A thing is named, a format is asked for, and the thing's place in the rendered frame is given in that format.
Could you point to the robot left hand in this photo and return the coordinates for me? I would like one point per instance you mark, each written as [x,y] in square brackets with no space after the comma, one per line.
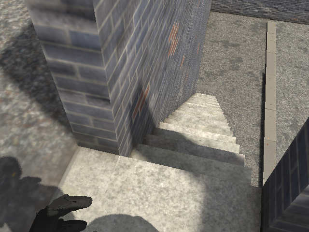
[47,219]

